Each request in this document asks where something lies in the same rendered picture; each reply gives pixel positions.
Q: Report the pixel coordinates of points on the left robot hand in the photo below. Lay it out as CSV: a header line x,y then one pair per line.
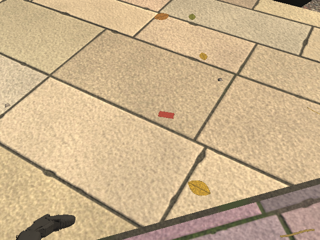
x,y
45,225

